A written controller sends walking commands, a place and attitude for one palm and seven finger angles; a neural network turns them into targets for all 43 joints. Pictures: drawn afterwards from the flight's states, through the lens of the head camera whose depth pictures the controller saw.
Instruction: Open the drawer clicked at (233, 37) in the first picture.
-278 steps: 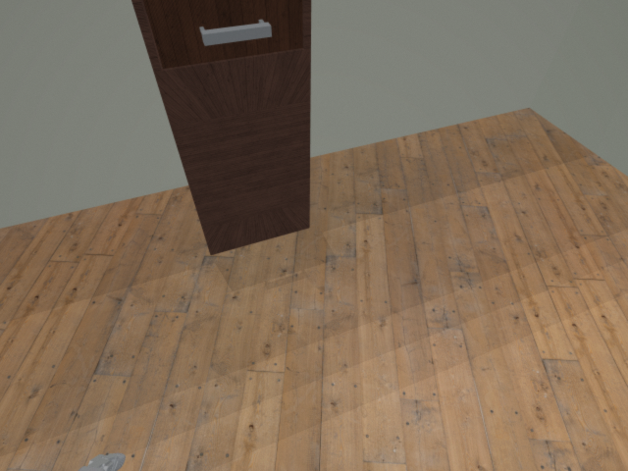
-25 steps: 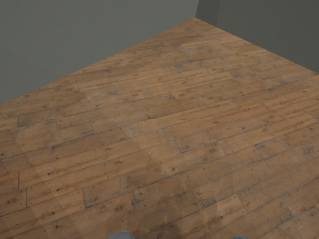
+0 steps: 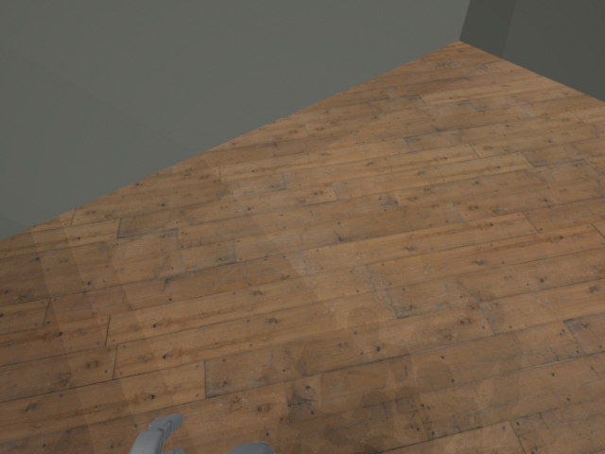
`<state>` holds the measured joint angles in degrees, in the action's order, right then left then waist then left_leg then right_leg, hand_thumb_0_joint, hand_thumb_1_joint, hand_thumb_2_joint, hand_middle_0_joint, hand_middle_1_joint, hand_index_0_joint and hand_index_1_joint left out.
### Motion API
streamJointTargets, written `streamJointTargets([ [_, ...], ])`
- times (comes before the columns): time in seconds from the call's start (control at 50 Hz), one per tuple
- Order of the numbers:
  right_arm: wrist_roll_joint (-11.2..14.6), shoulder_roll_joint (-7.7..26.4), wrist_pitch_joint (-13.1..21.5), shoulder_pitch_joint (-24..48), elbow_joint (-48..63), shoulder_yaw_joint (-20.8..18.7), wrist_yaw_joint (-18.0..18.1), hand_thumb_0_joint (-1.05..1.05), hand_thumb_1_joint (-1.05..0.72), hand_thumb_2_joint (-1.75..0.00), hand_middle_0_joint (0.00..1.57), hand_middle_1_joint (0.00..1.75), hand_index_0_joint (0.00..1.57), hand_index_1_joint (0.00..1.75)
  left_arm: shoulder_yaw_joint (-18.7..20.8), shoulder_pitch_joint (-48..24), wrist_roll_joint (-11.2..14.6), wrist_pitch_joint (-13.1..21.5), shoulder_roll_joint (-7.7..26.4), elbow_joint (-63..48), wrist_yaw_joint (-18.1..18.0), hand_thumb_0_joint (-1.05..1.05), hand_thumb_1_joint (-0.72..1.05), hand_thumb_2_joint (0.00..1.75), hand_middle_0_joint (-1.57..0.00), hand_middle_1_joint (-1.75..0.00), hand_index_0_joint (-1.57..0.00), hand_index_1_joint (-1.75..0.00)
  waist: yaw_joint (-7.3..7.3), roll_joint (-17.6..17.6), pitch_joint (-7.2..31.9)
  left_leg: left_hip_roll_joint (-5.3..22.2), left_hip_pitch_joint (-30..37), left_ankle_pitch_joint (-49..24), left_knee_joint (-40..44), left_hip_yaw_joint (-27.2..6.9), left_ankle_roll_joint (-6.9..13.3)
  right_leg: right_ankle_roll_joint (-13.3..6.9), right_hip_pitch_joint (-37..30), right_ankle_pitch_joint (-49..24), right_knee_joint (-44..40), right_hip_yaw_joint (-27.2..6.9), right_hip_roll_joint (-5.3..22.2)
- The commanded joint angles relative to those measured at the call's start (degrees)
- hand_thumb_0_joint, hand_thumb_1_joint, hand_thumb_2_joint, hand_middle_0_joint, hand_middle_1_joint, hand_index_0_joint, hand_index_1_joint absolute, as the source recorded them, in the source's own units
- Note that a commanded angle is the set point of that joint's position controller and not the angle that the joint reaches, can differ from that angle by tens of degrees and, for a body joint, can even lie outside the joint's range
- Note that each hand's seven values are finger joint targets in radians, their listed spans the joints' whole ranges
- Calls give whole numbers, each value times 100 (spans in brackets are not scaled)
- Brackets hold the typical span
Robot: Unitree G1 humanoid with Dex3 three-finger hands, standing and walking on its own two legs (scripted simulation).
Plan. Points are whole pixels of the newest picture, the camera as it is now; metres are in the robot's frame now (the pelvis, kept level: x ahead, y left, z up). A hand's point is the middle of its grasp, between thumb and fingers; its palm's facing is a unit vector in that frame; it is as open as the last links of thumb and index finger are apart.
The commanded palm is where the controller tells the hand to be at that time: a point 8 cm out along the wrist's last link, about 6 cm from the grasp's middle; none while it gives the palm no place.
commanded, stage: turn to face it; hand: left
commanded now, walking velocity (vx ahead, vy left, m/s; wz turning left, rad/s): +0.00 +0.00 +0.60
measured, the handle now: out of the picture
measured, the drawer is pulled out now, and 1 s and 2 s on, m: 0.00 0.00 0.00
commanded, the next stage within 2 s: none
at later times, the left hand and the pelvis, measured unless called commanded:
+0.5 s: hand out of the picture -0.04 +0.27 -0.18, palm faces +0.38 -0.89 -0.27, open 7.4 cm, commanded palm none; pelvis -0.01 +0.04 +0.00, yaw +19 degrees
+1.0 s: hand out of the picture -0.02 +0.20 -0.14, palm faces +0.58 -0.77 -0.27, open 7.4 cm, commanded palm none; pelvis +0.00 -0.01 +0.00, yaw +38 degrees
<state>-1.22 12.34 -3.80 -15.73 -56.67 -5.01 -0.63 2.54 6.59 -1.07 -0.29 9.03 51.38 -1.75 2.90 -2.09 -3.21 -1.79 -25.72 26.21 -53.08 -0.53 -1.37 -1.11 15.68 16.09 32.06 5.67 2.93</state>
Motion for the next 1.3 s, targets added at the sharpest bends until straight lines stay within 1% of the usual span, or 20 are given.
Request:
streamJointTargets([
  [0.0,-20,427,82,127,507,-121,-61,0,-90,-90,20,30,20,30,203,110,-16,104,994,-416,-58,0,90,90,-20,-30,-20,-30,-138,1039,219,460,-806,-329,-1694,88,-225,-532,-463,-1604,-1384,-754,1626],
  [0.22,62,494,123,1126,977,41,-130,0,-90,-90,20,30,20,30,316,802,-90,17,1551,-206,3,0,90,90,-20,-30,-20,-30,-539,1491,500,419,87,-93,839,749,-206,-539,-1112,-2744,-779,28,1899],
  [0.28,33,715,188,794,964,19,-113,0,-90,-90,20,30,20,30,364,817,-32,-35,1633,-205,45,0,90,90,-20,-30,-20,-30,-333,1256,749,353,1044,-1016,2228,934,-86,-152,-892,-2581,-22,457,1780],
  [0.3,20,1022,238,473,903,-72,-113,0,-90,-90,20,30,20,30,360,826,9,-55,1552,-247,72,0,90,90,-20,-30,-20,-30,-117,605,971,612,2069,-1913,2856,577,65,123,-178,-2098,814,589,1635],
  [0.32,-11,1725,289,126,909,-246,-85,0,-90,-90,20,30,20,30,302,754,43,-64,1203,-474,122,0,90,90,-20,-30,-20,-30,109,-1193,1179,2134,3210,-3861,3080,-1411,749,607,1527,704,2219,752,831],
  [0.34,45,1999,266,-316,753,-295,-54,0,-90,-90,20,30,20,30,204,370,-8,-89,1074,-710,107,0,90,90,-20,-30,-20,-30,294,-1415,1163,2834,3042,-5175,3090,-1897,1371,678,2033,2321,3073,217,545],
  [0.36,46,1861,292,-308,664,-270,30,0,-90,-90,20,30,20,30,230,156,-17,-160,1098,-660,40,0,90,90,-20,-30,-20,-30,319,-1404,1116,2612,2697,-4844,3083,-1842,1367,648,2073,2052,3468,-320,553],
  [0.46,27,1321,346,841,1020,-95,77,0,-90,-90,20,30,20,30,296,608,0,-162,1126,-321,145,0,90,90,-20,-30,-20,-30,-252,-691,618,1537,1793,-3642,3259,-838,943,714,1650,656,3395,-444,421],
  [0.64,-17,1311,270,488,908,-195,57,0,-90,-90,20,30,20,30,238,157,56,-116,954,-640,74,0,90,90,-20,-30,-20,-30,-75,-680,590,1451,1706,-3456,3150,-1720,1146,662,1049,926,1667,-513,34],
  [0.72,12,1270,224,759,994,-229,43,0,-90,-90,20,30,20,30,237,707,92,-28,1014,-568,39,0,90,90,-20,-30,-20,-30,-369,-612,719,1144,1017,-3428,2673,-1886,901,555,-277,131,-23,-387,-201],
  [0.74,49,1148,226,785,1033,-214,29,0,-90,-90,20,30,20,30,275,955,83,26,1145,-531,15,0,90,90,-20,-30,-20,-30,-513,-296,806,909,469,-2775,2297,-1754,652,510,-1047,-396,-895,-528,40],
  [0.76,102,706,228,607,1096,-155,-8,0,-90,-90,20,30,20,30,382,1083,-25,96,1669,-532,-41,0,90,90,-20,-30,-20,-30,-550,1246,900,158,-656,-982,1090,-900,152,99,-1907,-448,-1657,-1916,1458],
  [0.78,46,637,227,597,1222,-145,-11,0,-90,-90,20,30,20,30,381,1000,-36,66,1976,-626,-36,0,90,90,-20,-30,-20,-30,-538,1983,762,-242,-1015,810,-216,-238,-107,-549,-1395,-1071,-1732,-2721,2629],
  [0.88,-11,678,40,463,790,-155,-146,0,-90,-90,20,30,20,30,195,122,-25,81,1223,-773,-43,0,90,90,-20,-30,-20,-30,-154,1200,113,328,-692,-422,-1739,-72,-229,-436,-329,-1105,-1432,-813,1539],
  [1.04,52,562,74,1018,914,-27,-165,0,-90,-90,20,30,20,30,306,706,-83,15,1590,-478,-28,0,90,90,-20,-30,-20,-30,-510,1395,319,423,-136,40,335,506,-286,-589,-972,-1810,-1123,-257,1859],
  [1.12,69,626,179,646,875,-4,-123,0,-90,-90,20,30,20,30,363,707,-49,-44,1672,-359,13,0,90,90,-20,-30,-20,-30,-361,1364,680,315,792,-618,1923,760,-156,-291,-961,-2301,-274,185,1855],
  [1.14,55,796,228,329,806,-44,-121,0,-90,-90,20,30,20,30,371,685,5,-79,1620,-383,31,0,90,90,-20,-30,-20,-30,-168,895,862,355,1513,-1421,2757,655,-84,-21,-568,-1980,337,396,1724],
  [1.18,23,1946,285,-280,757,-310,-57,0,-90,-90,20,30,20,30,217,484,47,-137,980,-788,102,0,90,90,-20,-30,-20,-30,187,-1838,947,2630,2756,-4489,3327,-2268,1132,730,1991,2389,2626,413,542],
  [1.2,17,1860,286,-539,580,-304,-1,0,-90,-90,20,30,20,30,211,43,-12,-198,1117,-839,56,0,90,90,-20,-30,-20,-30,367,-1235,965,2628,2404,-3841,3316,-2247,1357,626,1986,2179,3289,-233,538],
  [1.28,2,1285,334,530,863,-105,101,0,-90,-90,20,30,20,30,279,240,12,-152,1094,-479,132,0,90,90,-20,-30,-20,-30,-155,-786,457,1556,1731,-3536,3269,-1187,957,661,1789,801,3472,-463,465],
])
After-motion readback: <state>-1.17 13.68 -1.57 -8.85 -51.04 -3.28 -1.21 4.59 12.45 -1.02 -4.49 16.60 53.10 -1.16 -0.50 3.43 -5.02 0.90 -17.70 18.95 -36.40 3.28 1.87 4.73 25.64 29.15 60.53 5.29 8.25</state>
